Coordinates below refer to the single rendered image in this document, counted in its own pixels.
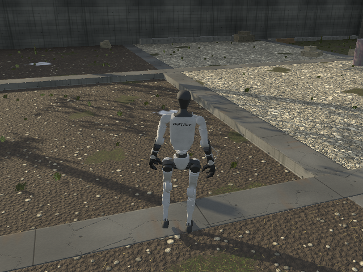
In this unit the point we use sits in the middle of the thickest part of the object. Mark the robot left forearm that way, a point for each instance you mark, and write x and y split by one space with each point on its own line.
154 150

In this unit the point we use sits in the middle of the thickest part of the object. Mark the right robot upper arm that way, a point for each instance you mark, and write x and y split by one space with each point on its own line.
202 130

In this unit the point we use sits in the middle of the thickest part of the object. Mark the robot torso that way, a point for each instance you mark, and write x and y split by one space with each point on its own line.
182 132

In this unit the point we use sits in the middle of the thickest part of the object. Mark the robot right hand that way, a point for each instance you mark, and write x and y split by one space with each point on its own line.
211 170

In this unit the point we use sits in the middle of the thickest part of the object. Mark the robot left hand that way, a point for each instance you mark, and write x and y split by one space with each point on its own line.
151 161

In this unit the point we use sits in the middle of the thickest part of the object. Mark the left robot upper arm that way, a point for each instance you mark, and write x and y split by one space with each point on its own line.
162 128

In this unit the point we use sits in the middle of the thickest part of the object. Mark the robot right forearm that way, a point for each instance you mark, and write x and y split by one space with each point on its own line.
208 154

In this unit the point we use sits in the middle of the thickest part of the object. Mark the left robot foot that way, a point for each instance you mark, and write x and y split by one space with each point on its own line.
165 223

